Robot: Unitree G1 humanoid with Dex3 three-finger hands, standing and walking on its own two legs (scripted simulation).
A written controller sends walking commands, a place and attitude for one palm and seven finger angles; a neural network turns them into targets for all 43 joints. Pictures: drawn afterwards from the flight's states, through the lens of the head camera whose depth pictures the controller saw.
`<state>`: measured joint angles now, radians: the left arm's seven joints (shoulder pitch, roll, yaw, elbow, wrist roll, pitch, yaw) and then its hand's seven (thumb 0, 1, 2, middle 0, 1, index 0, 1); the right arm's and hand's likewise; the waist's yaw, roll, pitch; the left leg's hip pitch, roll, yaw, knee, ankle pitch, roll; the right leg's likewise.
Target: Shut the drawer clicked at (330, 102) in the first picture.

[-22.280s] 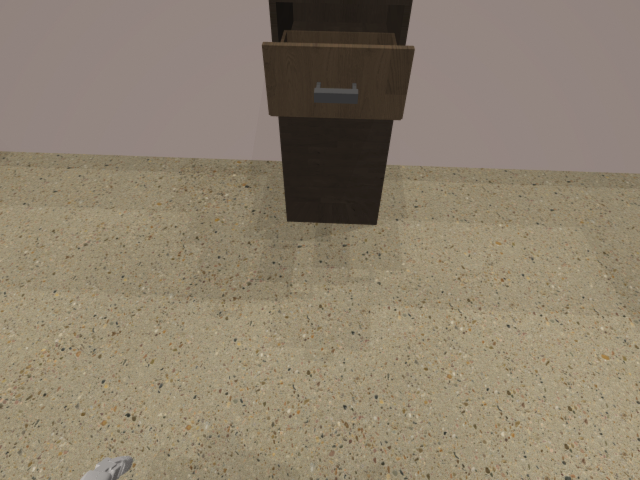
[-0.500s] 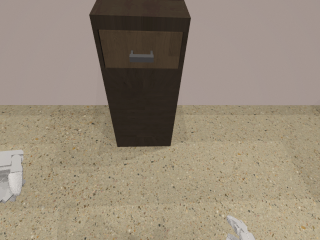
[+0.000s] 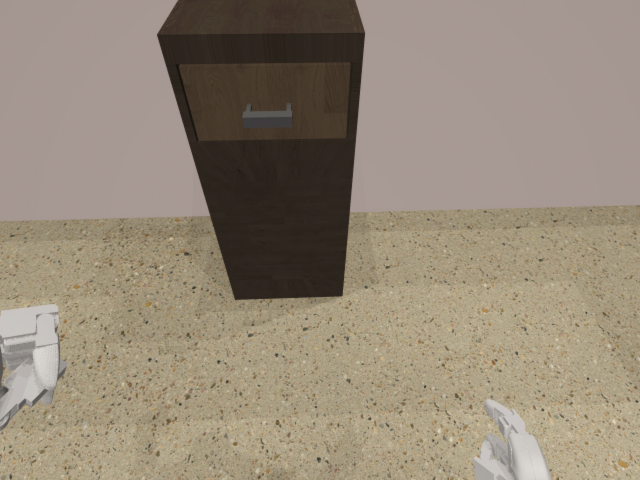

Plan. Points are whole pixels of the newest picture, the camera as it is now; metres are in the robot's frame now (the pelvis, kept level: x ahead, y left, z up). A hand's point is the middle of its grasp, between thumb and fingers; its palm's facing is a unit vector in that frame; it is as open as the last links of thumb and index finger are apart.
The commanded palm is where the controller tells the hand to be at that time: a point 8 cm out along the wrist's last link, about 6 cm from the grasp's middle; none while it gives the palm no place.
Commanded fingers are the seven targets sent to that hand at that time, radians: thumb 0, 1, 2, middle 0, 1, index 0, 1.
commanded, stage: stop stepping back and stand still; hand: left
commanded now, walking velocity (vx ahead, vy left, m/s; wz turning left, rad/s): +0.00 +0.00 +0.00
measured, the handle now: (268, 113) +0.82 +0.16 +0.02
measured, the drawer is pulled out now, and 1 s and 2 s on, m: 0.00 0.00 0.00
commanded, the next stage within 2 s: let the arm hang, fingers relaxed in 0.02 s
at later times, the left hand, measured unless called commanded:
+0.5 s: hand out of the picture -0.02 +0.22 -0.18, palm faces +0.07 -0.97 -0.21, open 3.5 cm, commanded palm none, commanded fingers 0.00 0.90 0.90 -0.60 -0.73 -0.60 -0.73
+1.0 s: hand out of the picture -0.07 +0.22 -0.17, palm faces +0.06 -0.98 -0.21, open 7.2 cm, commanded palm none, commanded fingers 0.00 0.90 0.90 -0.20 -0.30 -0.20 -0.30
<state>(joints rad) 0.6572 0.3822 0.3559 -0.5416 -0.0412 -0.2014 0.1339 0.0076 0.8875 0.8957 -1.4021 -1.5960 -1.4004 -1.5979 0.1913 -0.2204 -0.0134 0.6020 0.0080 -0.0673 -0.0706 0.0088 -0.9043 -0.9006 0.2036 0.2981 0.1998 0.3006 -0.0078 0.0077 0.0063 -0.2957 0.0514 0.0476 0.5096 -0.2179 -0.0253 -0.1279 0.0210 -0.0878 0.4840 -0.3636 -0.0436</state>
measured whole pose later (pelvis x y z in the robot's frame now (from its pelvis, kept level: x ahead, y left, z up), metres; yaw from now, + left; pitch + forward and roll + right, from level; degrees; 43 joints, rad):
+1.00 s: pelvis -0.05 +0.04 +0.00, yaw +2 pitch -2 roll -1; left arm 0.32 0.16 0.01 1.13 0.02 0.01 0.03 0.00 0.91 0.90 -0.22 -0.33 -0.22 -0.33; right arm 0.26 -0.16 -0.02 1.12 -0.03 0.02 -0.02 0.00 -0.91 -0.90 0.20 0.30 0.20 0.30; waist 0.00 0.03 0.03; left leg -0.29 0.00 0.04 0.43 -0.11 0.03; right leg -0.14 -0.03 -0.11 0.47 -0.29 0.00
